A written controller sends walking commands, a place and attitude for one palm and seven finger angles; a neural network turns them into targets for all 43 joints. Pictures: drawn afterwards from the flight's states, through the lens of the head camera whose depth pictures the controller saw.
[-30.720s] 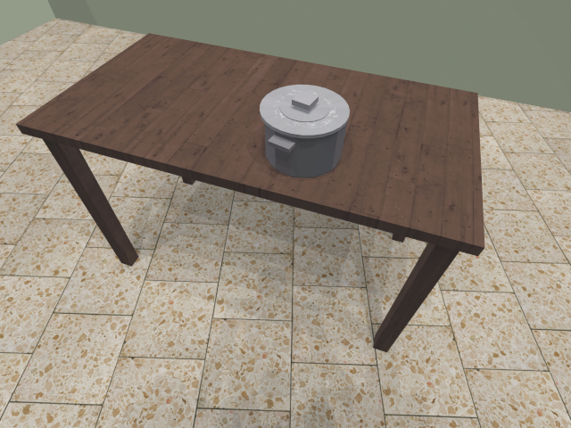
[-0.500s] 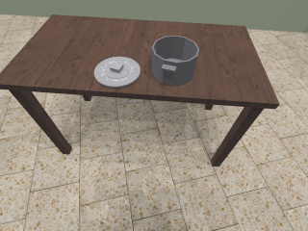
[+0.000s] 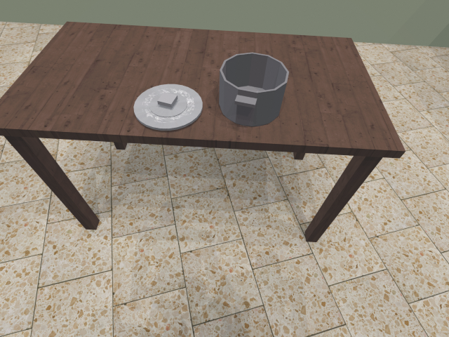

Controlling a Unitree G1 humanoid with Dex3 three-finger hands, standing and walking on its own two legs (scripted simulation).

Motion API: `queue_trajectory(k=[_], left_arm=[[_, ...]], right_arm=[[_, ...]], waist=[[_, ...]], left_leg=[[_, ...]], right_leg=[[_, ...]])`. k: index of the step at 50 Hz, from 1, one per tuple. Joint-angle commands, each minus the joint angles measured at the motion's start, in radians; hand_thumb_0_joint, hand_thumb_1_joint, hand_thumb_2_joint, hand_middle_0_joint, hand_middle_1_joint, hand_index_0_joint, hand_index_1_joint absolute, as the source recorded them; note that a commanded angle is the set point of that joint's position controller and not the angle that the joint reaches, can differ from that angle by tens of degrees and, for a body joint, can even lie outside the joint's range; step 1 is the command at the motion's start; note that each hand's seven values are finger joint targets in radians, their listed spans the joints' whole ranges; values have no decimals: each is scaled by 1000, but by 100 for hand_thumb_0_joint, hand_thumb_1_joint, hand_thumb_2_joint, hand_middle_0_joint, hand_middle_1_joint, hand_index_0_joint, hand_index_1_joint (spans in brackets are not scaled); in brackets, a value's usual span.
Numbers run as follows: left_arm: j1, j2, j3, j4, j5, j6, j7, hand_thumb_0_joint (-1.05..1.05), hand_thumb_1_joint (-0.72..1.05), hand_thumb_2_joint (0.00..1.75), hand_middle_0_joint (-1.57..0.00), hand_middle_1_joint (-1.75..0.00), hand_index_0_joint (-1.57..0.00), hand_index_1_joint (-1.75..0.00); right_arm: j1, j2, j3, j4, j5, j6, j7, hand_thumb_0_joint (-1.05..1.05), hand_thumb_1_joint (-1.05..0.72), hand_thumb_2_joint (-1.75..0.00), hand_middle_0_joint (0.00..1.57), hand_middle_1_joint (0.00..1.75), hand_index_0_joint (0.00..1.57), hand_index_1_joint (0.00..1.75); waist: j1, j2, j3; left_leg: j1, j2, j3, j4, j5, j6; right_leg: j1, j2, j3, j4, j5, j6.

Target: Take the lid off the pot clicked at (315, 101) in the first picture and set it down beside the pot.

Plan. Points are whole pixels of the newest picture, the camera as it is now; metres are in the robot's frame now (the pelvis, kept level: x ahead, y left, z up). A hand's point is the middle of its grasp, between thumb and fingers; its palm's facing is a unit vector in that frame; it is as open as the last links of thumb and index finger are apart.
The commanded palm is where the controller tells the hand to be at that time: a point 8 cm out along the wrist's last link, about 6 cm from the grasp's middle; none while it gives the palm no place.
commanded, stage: stand and wait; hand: left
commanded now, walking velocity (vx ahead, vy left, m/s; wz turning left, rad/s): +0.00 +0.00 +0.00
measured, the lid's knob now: (167, 99) +0.71 +0.18 -0.03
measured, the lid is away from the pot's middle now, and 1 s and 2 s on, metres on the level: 0.24 0.24 0.24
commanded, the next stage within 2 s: none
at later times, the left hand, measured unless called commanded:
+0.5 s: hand out of the picture -0.03 +0.17 -0.17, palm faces +0.02 -0.98 -0.19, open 7.3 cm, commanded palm none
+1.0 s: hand out of the picture -0.06 +0.15 -0.17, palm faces +0.02 -0.98 -0.17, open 7.3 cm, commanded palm none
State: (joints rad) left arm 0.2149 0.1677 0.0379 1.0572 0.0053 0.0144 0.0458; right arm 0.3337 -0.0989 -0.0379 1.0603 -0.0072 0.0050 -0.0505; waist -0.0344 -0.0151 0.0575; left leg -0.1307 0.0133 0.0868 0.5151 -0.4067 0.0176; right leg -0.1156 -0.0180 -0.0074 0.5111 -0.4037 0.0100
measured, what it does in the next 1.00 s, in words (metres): shifts its weight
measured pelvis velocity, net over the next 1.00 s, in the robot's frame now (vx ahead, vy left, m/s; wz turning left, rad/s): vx -0.05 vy -0.01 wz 0.00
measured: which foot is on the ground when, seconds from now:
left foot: down 0.00-1.00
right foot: down 0.00-1.00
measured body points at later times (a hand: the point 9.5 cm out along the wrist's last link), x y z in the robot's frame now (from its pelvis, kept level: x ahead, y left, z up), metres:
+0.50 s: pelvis -0.04 +0.00 +0.01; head -0.01 +0.00 +0.45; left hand -0.03 +0.22 -0.16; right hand -0.06 -0.21 -0.15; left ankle -0.09 +0.10 -0.73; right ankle -0.10 -0.13 -0.73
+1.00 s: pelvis -0.05 -0.01 +0.01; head -0.02 -0.01 +0.46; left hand -0.06 +0.20 -0.16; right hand -0.08 -0.21 -0.15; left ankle -0.09 +0.10 -0.73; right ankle -0.10 -0.13 -0.73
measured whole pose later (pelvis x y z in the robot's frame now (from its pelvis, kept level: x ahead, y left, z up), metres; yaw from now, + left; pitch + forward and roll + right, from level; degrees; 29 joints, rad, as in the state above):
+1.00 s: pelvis -0.05 -0.01 +0.01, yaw +0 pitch -1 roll +0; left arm 0.28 0.12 0.02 1.13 0.01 0.00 0.04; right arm 0.31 -0.09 -0.03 1.10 0.00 0.00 -0.05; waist -0.02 -0.01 0.07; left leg -0.15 0.02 0.09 0.47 -0.31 0.01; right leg -0.13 -0.01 -0.02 0.46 -0.32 0.00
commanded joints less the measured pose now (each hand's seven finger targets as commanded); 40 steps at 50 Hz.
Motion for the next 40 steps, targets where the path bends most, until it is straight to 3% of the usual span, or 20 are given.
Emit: queue_trajectory(k=[1, 4, 5, 8, 13, 14, 20, 23, 25, 30, 33, 40], left_arm=[[88, 71, 18, -30, -4, -21, 13, 0, 90, 90, -20, -30, -20, -30], [78, 56, 11, -27, 1, -19, 13, 0, 90, 90, -20, -30, -20, -30], [84, 57, 9, -25, 0, -19, 11, 0, 90, 90, -20, -30, -20, -30], [104, 66, 14, -19, 0, -23, 12, 0, 90, 90, -20, -30, -20, -30], [102, 56, 8, -15, -2, -21, 13, 0, 90, 90, -20, -30, -20, -30], [94, 51, 8, -18, 2, -18, 13, 0, 90, 90, -20, -30, -20, -30], [103, 48, 2, 1, 2, -19, 7, 0, 90, 90, -20, -30, -20, -30], [113, 48, -1, 11, 1, -24, 5, 0, 90, 90, -20, -30, -20, -30], [109, 49, -2, 11, 3, -22, 4, 0, 90, 90, -20, -30, -20, -30], [118, 46, -4, 22, 2, -25, 3, 0, 90, 90, -20, -30, -20, -30], [130, 39, -5, 32, 1, -29, 3, 0, 90, 90, -20, -30, -20, -30], [137, 27, -5, 44, 3, -30, 4, 0, 90, 90, -20, -30, -20, -30]], right_arm=[[116, -116, -29, -21, 3, -9, -12, 0, -90, -90, 20, 30, 20, 30], [105, -93, -26, -17, 2, -2, -9, 0, -90, -90, 20, 30, 20, 30], [105, -93, -24, -14, 0, -3, -7, 0, -90, -90, 20, 30, 20, 30], [113, -97, -26, -11, 1, -11, -7, 0, -90, -90, 20, 30, 20, 30], [102, -98, -25, -9, 2, -9, -7, 0, -90, -90, 20, 30, 20, 30], [104, -91, -26, -7, 3, -6, -8, 0, -90, -90, 20, 30, 20, 30], [84, -93, -21, -4, 0, -7, -1, 0, -90, -90, 20, 30, 20, 30], [75, -95, -20, -5, 1, -11, 1, 0, -90, -90, 20, 30, 20, 30], [75, -89, -18, -1, 2, -8, 2, 0, -90, -90, 20, 30, 20, 30], [75, -88, -16, 5, 2, -10, 4, 0, -90, -90, 20, 30, 20, 30], [72, -90, -16, 7, 3, -14, 2, 0, -90, -90, 20, 30, 20, 30], [74, -80, -15, 18, 3, -12, 1, 0, -90, -90, 20, 30, 20, 30]], waist=[[13, 23, -83], [8, 4, 11], [11, 15, 11], [10, 28, -48], [11, 37, -25], [6, 48, 7], [13, 42, 31], [14, 21, 18], [14, 14, 48], [14, 26, 41], [15, 22, 17], [14, 18, 25]], left_leg=[[96, 108, -68, -6, 765, 27], [34, 99, -67, -57, 562, 21], [30, 97, -69, -63, 535, 23], [74, 95, -60, -33, 685, 27], [78, 104, -70, -56, 633, 30], [58, 102, -71, -67, 604, 30], [27, 99, -79, -109, 426, 35], [35, 97, -78, -109, 417, 35], [9, 95, -81, -121, 358, 35], [4, 94, -84, -129, 323, 36], [26, 93, -81, -114, 383, 34], [21, 95, -79, -114, 367, 34]], right_leg=[[0, -69, 8, -18, 621, -48], [-28, -72, 24, -58, 543, -55], [-28, -73, 32, -66, 529, -54], [-4, -77, 19, -35, 630, -48], [-33, -70, 21, -58, 533, -46], [-45, -66, 18, -59, 496, -46], [-61, -63, 38, -103, 370, -44], [-58, -67, 45, -113, 383, -44], [-70, -66, 47, -124, 344, -44], [-75, -64, 51, -132, 314, -44], [-69, -67, 51, -124, 369, -44], [-83, -64, 54, -125, 361, -44]])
